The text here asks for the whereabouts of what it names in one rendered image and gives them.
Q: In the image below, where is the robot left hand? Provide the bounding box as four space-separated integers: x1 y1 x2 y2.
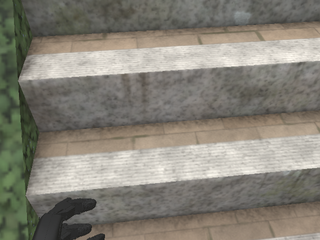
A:
32 197 105 240

